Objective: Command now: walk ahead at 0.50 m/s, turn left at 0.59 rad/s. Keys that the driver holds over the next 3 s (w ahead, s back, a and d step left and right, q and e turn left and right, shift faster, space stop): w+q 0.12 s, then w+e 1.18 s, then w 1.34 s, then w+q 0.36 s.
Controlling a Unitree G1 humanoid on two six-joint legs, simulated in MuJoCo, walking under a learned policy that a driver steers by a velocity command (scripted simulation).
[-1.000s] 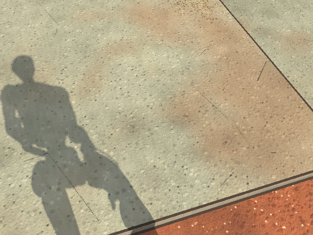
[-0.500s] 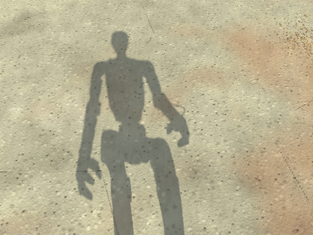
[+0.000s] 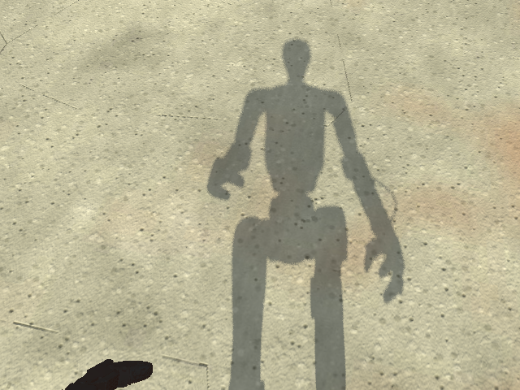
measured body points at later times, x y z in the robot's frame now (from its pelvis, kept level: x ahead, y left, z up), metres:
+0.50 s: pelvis +0.25 +0.05 +0.04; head +0.27 +0.07 +0.49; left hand +0.26 +0.31 -0.10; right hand +0.43 -0.18 -0.05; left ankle +0.29 +0.14 -0.69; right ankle +0.15 -0.10 -0.63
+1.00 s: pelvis +0.51 -0.01 +0.02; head +0.54 -0.02 +0.47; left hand +0.75 +0.19 -0.08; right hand +0.45 -0.26 -0.11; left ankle +0.35 +0.15 -0.60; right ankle +0.57 -0.08 -0.69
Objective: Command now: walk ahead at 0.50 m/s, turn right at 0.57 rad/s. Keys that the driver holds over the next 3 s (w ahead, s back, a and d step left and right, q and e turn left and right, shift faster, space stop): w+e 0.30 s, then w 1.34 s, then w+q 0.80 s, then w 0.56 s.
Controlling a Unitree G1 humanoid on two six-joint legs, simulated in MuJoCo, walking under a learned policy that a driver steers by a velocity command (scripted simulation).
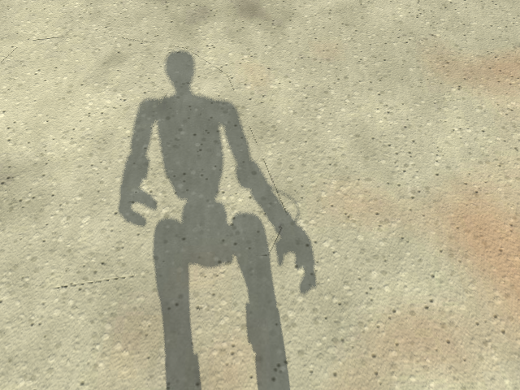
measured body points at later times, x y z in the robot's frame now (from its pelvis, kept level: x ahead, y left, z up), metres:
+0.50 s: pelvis +0.29 +0.02 +0.01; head +0.32 +0.02 +0.46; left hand +0.35 +0.30 -0.12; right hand +0.44 -0.26 -0.07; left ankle +0.41 +0.08 -0.72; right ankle +0.09 -0.04 -0.69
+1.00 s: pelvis +0.54 -0.06 +0.01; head +0.56 -0.08 +0.46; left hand +0.81 +0.08 -0.07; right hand +0.41 -0.29 -0.13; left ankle +0.41 +0.08 -0.71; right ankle +0.62 -0.18 -0.72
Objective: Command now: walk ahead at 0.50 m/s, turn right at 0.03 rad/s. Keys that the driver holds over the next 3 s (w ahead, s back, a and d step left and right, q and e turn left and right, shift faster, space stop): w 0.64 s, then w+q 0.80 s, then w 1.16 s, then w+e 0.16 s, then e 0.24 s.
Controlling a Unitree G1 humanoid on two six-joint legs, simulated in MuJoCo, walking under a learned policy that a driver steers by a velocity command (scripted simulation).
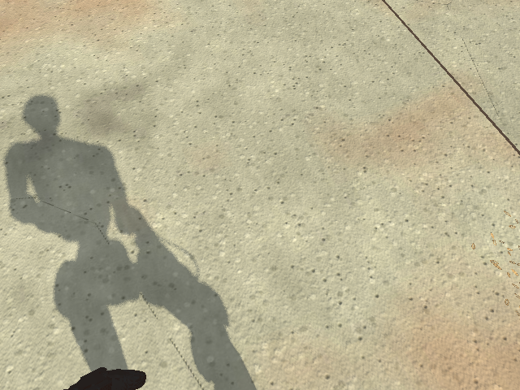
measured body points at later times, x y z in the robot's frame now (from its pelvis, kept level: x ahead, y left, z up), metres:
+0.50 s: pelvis +0.26 +0.00 +0.01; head +0.29 +0.00 +0.46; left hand +0.19 +0.25 -0.14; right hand +0.46 -0.22 -0.10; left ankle +0.41 +0.10 -0.71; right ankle +0.11 -0.08 -0.73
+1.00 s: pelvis +0.53 +0.02 +0.01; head +0.56 +0.02 +0.46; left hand +0.71 +0.26 -0.09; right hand +0.48 -0.24 -0.12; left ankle +0.41 +0.09 -0.73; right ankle +0.70 -0.09 -0.70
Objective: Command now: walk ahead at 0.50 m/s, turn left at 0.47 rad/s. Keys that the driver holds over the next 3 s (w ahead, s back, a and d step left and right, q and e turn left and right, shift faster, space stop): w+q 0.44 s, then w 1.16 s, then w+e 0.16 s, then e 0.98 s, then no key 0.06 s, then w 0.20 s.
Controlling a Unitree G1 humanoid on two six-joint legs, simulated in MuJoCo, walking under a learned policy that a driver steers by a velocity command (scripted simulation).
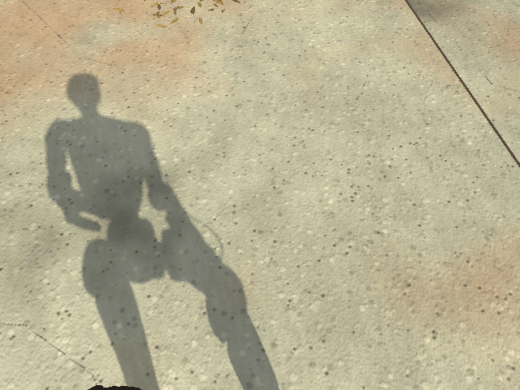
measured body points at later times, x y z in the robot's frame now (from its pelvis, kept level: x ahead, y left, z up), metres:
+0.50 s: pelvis +0.25 -0.01 +0.00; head +0.28 +0.00 +0.45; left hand +0.15 +0.23 -0.14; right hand +0.50 -0.17 -0.11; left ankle +0.36 +0.15 -0.70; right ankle +0.17 -0.12 -0.74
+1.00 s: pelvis +0.49 +0.11 +0.00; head +0.50 +0.13 +0.45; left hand +0.53 +0.39 -0.12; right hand +0.55 -0.14 -0.13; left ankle +0.38 +0.13 -0.74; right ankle +0.70 +0.04 -0.69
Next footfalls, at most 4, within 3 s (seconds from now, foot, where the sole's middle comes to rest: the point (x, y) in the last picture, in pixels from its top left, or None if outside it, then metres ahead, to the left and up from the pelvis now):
0.06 right None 0.21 -0.12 -0.78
0.60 left None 0.42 0.15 -0.78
1.16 right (203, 281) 0.78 0.11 -0.78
1.70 left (107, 230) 0.98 0.40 -0.78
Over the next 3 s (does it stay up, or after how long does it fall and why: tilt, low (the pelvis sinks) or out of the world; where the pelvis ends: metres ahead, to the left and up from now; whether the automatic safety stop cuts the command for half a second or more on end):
stays up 1.08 0.34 0.01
